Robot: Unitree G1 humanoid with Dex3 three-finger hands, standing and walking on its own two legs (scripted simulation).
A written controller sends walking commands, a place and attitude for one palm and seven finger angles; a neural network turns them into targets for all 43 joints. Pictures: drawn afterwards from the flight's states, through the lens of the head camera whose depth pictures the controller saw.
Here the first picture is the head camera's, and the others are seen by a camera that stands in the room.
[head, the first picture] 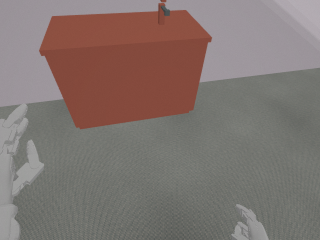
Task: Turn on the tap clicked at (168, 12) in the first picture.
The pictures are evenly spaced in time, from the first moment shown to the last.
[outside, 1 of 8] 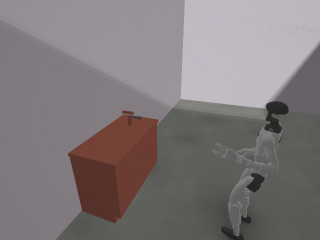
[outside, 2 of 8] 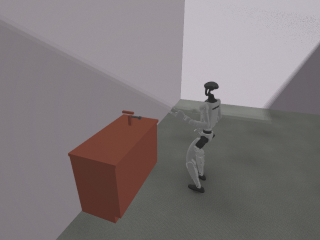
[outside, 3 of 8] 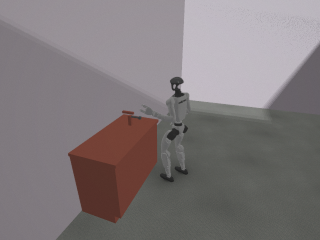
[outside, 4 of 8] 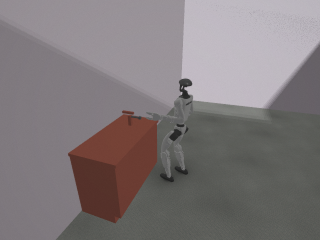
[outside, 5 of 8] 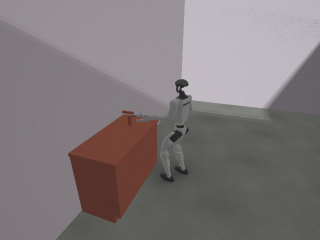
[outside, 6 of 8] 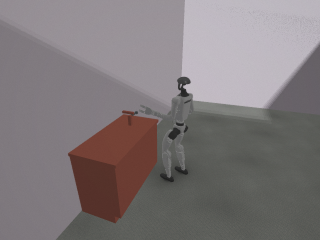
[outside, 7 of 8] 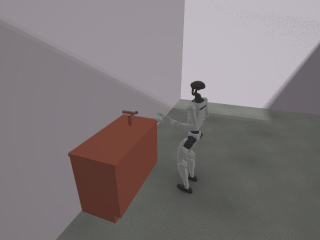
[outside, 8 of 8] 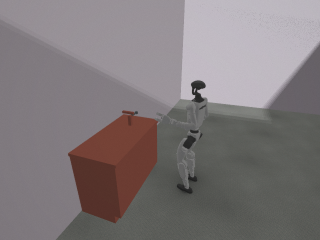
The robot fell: no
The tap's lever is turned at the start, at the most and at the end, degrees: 0 81 81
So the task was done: yes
